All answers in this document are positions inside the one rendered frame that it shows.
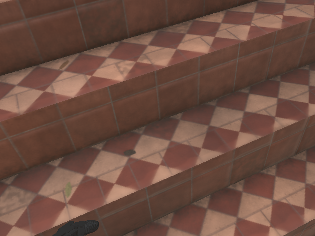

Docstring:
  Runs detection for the robot left hand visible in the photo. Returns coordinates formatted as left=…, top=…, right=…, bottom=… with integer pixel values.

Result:
left=52, top=220, right=99, bottom=236

